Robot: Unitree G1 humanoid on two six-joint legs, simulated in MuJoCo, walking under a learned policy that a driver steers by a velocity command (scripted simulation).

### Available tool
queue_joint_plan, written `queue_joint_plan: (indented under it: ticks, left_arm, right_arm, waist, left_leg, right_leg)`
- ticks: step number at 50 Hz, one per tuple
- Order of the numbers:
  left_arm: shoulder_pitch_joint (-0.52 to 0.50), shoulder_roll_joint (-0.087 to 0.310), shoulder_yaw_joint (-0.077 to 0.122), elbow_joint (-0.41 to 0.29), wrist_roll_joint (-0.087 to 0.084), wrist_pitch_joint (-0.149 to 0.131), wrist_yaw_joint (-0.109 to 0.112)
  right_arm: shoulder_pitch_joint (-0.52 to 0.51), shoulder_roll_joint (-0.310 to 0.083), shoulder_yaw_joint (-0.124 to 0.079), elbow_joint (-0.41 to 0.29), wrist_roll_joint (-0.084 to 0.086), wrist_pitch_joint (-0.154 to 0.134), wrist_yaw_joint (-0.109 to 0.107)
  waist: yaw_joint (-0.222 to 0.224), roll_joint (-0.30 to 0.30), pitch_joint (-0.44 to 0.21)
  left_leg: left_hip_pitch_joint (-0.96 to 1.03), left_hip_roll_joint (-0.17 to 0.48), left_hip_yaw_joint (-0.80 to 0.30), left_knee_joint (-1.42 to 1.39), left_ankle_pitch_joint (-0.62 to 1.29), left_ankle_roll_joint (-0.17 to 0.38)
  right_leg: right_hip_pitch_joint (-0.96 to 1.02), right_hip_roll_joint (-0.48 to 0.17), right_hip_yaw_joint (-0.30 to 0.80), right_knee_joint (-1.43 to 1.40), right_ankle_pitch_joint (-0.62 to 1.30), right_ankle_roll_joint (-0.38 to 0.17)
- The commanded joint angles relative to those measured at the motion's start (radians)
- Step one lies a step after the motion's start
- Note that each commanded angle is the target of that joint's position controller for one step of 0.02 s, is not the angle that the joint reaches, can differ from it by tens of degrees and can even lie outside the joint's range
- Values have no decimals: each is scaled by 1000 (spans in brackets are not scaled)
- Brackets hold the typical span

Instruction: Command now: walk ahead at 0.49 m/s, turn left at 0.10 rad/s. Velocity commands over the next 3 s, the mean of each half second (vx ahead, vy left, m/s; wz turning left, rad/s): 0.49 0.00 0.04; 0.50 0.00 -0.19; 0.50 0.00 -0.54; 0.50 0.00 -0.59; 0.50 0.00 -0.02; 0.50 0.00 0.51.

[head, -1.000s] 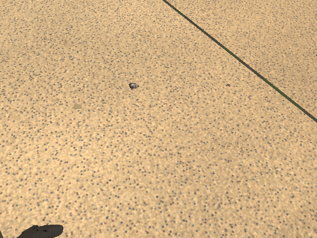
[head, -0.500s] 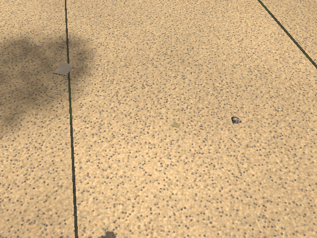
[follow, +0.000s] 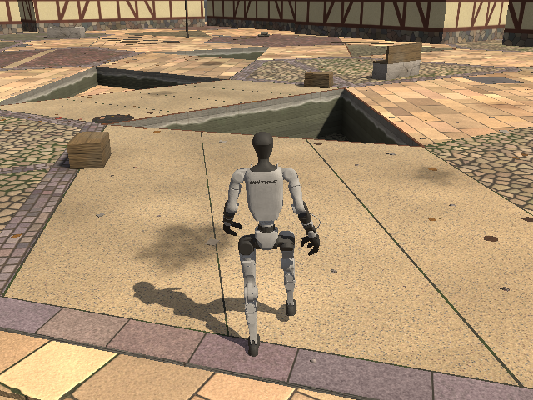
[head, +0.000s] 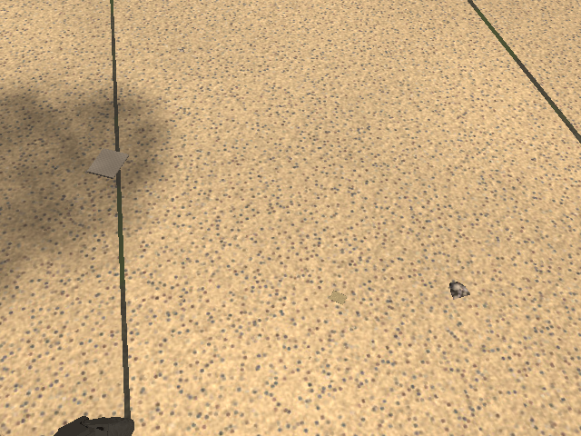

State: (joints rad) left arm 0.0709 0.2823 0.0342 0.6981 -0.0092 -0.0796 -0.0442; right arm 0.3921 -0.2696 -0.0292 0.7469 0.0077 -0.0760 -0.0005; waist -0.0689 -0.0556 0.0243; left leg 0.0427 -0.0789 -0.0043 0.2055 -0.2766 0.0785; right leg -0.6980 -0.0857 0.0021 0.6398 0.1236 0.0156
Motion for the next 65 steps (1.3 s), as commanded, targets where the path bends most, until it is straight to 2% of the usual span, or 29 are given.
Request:
queue_joint_plan:
  ticks: [1,5,7,8,9,10,11,13,14,17,23,28,31,33,34,35,36,37,39,44,50,55,59,60,61,62,63,64,65]
  left_arm:
    - [-176,50,5,-111,-7,-27,-21]
    - [-105,98,23,-104,3,-32,-28]
    - [137,165,56,-50,5,-25,-6]
    - [320,229,68,-20,18,-19,8]
    - [356,253,75,3,15,-21,0]
    - [347,154,55,0,-5,-16,7]
    - [269,132,46,-7,-4,-11,17]
    - [172,109,38,-14,10,-11,20]
    - [160,95,32,-15,24,-17,20]
    - [158,100,34,8,6,-34,17]
    - [214,155,48,43,-4,-22,32]
    - [301,184,55,89,-17,5,34]
    - [289,202,62,101,-17,23,43]
    - [274,160,44,92,-4,31,48]
    - [354,65,9,54,11,19,44]
    - [384,42,-1,64,-4,2,41]
    - [312,148,27,56,-31,-8,37]
    - [237,157,32,33,-41,-12,35]
    - [206,141,40,29,-19,3,40]
    - [223,81,39,35,-18,49,46]
    - [59,38,24,-22,-9,35,18]
    - [-65,31,19,-101,-10,35,-13]
    - [81,103,59,-104,-13,46,-20]
    - [233,151,88,-69,-14,49,-9]
    - [382,231,120,-36,-14,61,14]
    - [334,324,128,-48,-19,50,18]
    - [367,234,104,-71,-14,37,15]
    - [326,188,89,-64,-7,25,14]
    - [263,164,82,-69,-11,20,15]
  right_arm:
    - [45,-177,-50,-14,7,-3,-8]
    - [37,-206,-61,9,6,20,-19]
    - [8,-207,-57,4,-5,35,-24]
    - [23,-159,-37,-19,-28,32,-26]
    - [198,-28,-3,-11,-12,16,-8]
    - [88,-150,-24,-5,10,-5,-1]
    - [-33,-184,-36,-48,38,-17,6]
    - [-127,-162,-33,-71,12,-27,0]
    - [-98,-148,-33,-68,9,-21,1]
    - [-61,-95,-20,-58,2,6,-6]
    - [-281,-54,1,-116,-5,-5,4]
    - [-404,-79,-9,-159,10,-19,30]
    - [-353,-111,-26,-153,6,-23,40]
    - [-97,-187,-68,-83,-1,-21,27]
    - [30,-290,-91,-74,-27,-18,18]
    - [66,-257,-86,-64,-12,-12,20]
    - [24,-186,-65,-68,-5,-13,20]
    - [-34,-158,-55,-73,-6,-13,17]
    - [-137,-101,-39,-71,-15,-25,20]
    - [-167,-113,-53,-29,-27,-55,14]
    - [-132,-150,-62,12,-20,-38,-8]
    - [-61,-181,-76,55,2,-1,-13]
    - [-100,-231,-91,44,13,29,-29]
    - [-122,-229,-89,39,18,33,-32]
    - [-108,-188,-71,22,-1,23,-33]
    - [-5,-41,-26,-30,-32,-7,-12]
    - [-117,-127,-37,-40,2,-47,5]
    - [-211,-166,-47,-74,36,-67,13]
    - [-221,-153,-42,-77,24,-76,7]
  waist:
    - [-21,107,87]
    - [42,156,8]
    - [174,170,-164]
    - [226,60,-326]
    - [127,-232,-478]
    - [193,-119,-429]
    - [183,-66,-251]
    - [118,71,-83]
    - [81,43,-76]
    - [44,7,-47]
    - [112,15,14]
    - [153,0,30]
    - [101,-18,-2]
    - [-25,15,-171]
    - [-27,198,-339]
    - [-31,346,-422]
    - [-49,235,-289]
    - [-30,185,-181]
    - [33,147,-68]
    - [77,126,-8]
    - [18,97,38]
    - [-19,89,75]
    - [99,153,-52]
    - [188,134,-129]
    - [246,30,-217]
    - [108,-209,-301]
    - [194,-88,-392]
    - [197,-44,-240]
    - [145,43,-152]
  left_leg:
    - [-25,280,-105,-46,377,111]
    - [108,307,-109,116,789,80]
    - [36,249,-65,429,1017,38]
    - [-211,190,-53,739,677,12]
    - [-605,-22,-105,1105,-269,-56]
    - [-703,12,-202,1195,-290,-49]
    - [-762,68,-165,1185,-206,-45]
    - [-716,153,-101,1071,-77,-51]
    - [-659,179,-106,1045,-45,-54]
    - [-628,209,-80,930,-29,-88]
    - [-621,194,-24,515,303,-112]
    - [-630,159,-26,348,322,-79]
    - [-543,129,-8,298,213,-33]
    - [-164,124,0,285,223,27]
    - [230,385,-367,300,169,154]
    - [345,489,-709,145,-8,240]
    - [252,465,-622,113,-95,192]
    - [124,433,-475,97,-59,157]
    - [-86,357,-295,27,78,123]
    - [-198,328,-73,-70,295,123]
    - [-124,302,106,-85,367,84]
    - [55,361,154,-9,496,73]
    - [85,353,208,296,1057,29]
    - [-3,318,230,499,1024,0]
    - [-252,268,227,800,678,-44]
    - [-706,45,111,1140,-294,-103]
    - [-816,52,-99,1226,-313,-86]
    - [-879,99,-99,1188,-208,-64]
    - [-841,143,-93,1093,-122,-58]
  right_leg:
    - [5,35,-17,-114,26,-28]
    - [122,97,-52,-146,-139,-93]
    - [481,118,-76,-149,-114,-156]
    - [839,-75,140,-76,-46,-222]
    - [1179,-311,667,-175,-281,-406]
    - [1132,-278,720,-289,-411,-361]
    - [983,-250,548,-321,-402,-317]
    - [696,-181,374,-380,-199,-287]
    - [624,-157,329,-411,-153,-286]
    - [522,-132,230,-484,-95,-302]
    - [496,-60,60,-512,-62,-242]
    - [651,-134,94,-453,-94,-216]
    - [728,-162,103,-351,48,-184]
    - [623,-73,26,-23,175,-128]
    - [276,46,-25,363,-164,-62]
    - [45,146,68,581,-694,-38]
    - [-56,91,140,665,-667,-49]
    - [-71,42,114,652,-577,-56]
    - [1,-24,109,547,-441,-42]
    - [30,-35,128,461,-287,-1]
    - [21,-19,47,130,-40,-6]
    - [-40,0,-22,5,-139,-54]
    - [227,122,-123,-8,-322,-138]
    - [452,159,-118,-80,-265,-177]
    - [760,50,79,-108,-246,-234]
    - [1078,-200,656,-195,-386,-431]
    - [1116,-242,812,-324,-484,-447]
    - [1007,-215,662,-349,-414,-394]
    - [855,-169,541,-349,-309,-357]
